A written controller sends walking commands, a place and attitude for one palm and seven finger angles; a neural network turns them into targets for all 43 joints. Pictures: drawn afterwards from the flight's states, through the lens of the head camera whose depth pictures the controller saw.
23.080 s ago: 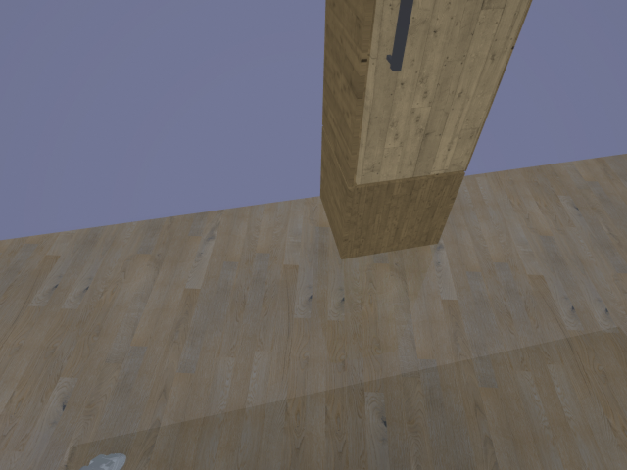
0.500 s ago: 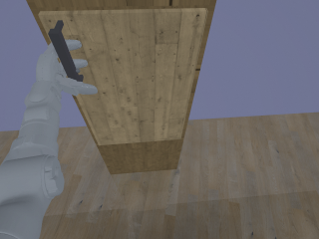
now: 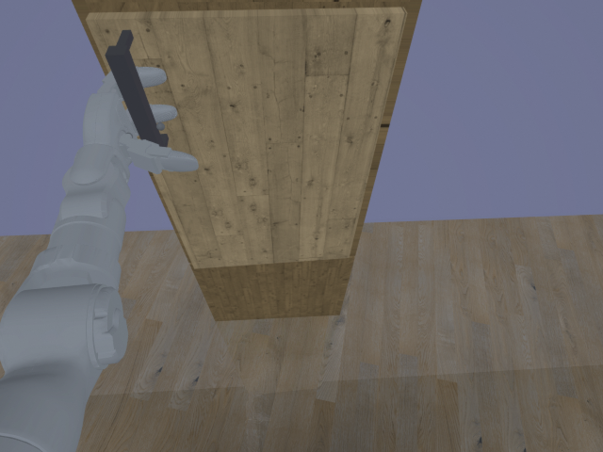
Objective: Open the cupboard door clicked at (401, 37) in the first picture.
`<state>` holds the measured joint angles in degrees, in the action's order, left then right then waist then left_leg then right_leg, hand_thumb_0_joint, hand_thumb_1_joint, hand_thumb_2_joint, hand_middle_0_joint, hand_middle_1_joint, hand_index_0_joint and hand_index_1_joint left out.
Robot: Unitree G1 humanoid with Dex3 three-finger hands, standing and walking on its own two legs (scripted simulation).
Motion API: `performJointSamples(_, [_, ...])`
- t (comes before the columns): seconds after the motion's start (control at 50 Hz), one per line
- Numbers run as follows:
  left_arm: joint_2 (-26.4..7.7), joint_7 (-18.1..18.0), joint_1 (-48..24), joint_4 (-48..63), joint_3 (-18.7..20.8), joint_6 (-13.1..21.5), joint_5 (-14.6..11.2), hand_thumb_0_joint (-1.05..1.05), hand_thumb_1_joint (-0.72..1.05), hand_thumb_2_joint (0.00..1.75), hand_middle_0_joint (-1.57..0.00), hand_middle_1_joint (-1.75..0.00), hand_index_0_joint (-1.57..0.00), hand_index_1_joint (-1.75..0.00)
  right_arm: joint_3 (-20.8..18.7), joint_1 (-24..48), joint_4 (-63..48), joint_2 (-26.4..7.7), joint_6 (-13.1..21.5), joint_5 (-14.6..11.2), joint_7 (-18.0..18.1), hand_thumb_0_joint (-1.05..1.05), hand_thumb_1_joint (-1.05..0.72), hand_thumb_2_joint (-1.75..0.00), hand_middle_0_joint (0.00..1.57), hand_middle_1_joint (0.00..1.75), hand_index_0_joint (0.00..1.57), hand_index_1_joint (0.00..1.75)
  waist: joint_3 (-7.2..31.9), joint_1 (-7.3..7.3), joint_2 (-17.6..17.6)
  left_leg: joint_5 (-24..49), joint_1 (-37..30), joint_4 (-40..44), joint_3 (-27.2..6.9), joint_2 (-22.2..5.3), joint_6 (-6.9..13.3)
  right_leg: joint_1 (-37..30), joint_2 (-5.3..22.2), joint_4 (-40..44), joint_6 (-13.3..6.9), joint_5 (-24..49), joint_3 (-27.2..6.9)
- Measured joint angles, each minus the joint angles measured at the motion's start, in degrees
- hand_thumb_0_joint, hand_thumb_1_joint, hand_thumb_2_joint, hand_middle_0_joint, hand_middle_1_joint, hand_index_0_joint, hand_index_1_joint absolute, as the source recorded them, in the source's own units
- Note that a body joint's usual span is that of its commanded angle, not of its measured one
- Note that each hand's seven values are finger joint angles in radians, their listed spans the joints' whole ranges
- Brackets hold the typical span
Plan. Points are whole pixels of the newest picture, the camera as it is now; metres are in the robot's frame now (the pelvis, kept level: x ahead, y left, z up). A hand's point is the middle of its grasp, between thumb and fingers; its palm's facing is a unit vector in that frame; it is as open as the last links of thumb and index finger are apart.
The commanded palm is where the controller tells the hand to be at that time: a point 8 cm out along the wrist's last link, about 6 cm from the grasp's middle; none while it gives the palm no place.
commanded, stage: slide the fingers in behind the handle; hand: left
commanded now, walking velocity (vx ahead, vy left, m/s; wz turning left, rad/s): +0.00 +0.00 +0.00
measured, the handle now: (144, 105) +0.54 +0.20 +0.16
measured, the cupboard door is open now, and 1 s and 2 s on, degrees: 2 1 46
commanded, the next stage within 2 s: close the thumb around the handle in 0.06 s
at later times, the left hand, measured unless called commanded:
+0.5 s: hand (160, 125) +0.49 +0.17 +0.17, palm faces +0.05 -1.00 -0.01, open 10.9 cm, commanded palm +0.47 +0.20 +0.16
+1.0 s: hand (160, 123) +0.50 +0.17 +0.17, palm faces +0.05 -1.00 -0.01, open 5.5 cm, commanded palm +0.46 +0.22 +0.16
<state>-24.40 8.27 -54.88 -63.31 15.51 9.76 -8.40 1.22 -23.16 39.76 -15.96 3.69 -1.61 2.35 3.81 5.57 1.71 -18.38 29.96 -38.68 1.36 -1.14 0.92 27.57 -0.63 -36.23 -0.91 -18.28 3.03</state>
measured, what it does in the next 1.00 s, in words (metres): stands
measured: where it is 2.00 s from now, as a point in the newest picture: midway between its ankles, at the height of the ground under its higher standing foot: outside the picture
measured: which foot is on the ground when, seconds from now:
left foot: down 0.00-1.00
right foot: down 0.00-1.00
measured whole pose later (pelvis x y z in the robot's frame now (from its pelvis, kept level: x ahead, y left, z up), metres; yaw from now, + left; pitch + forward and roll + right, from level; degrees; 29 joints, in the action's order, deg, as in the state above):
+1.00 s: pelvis +0.01 +0.00 +0.00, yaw +1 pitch +11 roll -1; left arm -23.8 8.2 -57.1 -64.7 14.0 9.9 -8.9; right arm 1.4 -22.1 40.7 -15.8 4.0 -1.5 2.1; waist 4.1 4.8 1.9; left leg -18.9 31.3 -39.5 0.1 -0.7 0.7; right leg 28.4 -0.3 -37.1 -1.1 -19.3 4.2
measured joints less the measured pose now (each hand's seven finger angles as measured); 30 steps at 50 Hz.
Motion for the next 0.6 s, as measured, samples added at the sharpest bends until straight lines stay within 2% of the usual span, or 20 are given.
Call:
performJointSamples(0.2, [0.6,-0.9,-1.4,-1.3,-1.3,0.6,-0.3,-0.01,-0.50,0.30,-0.28,-1.20,-0.26,-1.20,0.2,-0.1,1.3,0.3,0.9,0.1,-0.2,0.01,-0.90,-0.90,0.20,0.30,0.21,0.30,-0.2,-0.34,0.1,0.0,0.5,-0.4,-0.6,0.3,0.0,0.2,0.3,-0.4,0.0,-0.3,0.6])
performJointSamples(0.3, [0.4,-0.8,-2.4,-2.1,-1.5,0.6,-0.1,-0.01,-0.43,0.33,-0.29,-1.20,-0.27,-1.20,0.2,0.3,1.4,0.3,1.2,0.3,-0.2,0.01,-0.90,-0.90,0.20,0.30,0.21,0.30,-0.1,-0.30,0.0,0.1,1.1,-0.5,-0.9,0.4,-0.1,0.8,0.4,-0.6,-0.1,-0.3,0.9])
performJointSamples(0.42, [0.1,-0.4,-1.6,-1.7,-1.5,0.6,-0.4,-0.01,-0.20,0.42,-0.30,-1.23,-0.28,-1.23,0.1,0.3,1.0,0.1,1.2,0.2,-0.3,0.01,-0.90,-0.90,0.20,0.30,0.21,0.30,0.2,-0.33,0.1,-0.1,0.9,-0.5,-0.7,0.3,-0.1,0.7,0.2,-0.5,-0.1,-0.4,0.7])
performJointSamples(0.6, [0.3,-0.1,-1.3,-1.0,-1.3,0.4,-0.5,0.00,0.26,0.62,-0.33,-1.28,-0.31,-1.28,0.1,0.7,0.9,-0.1,0.9,0.1,-0.2,0.01,-0.90,-0.90,0.20,0.30,0.21,0.30,0.2,-0.61,0.1,-0.4,0.7,-0.5,-0.8,0.3,-0.1,0.4,0.2,-0.6,-0.1,-0.7,0.7])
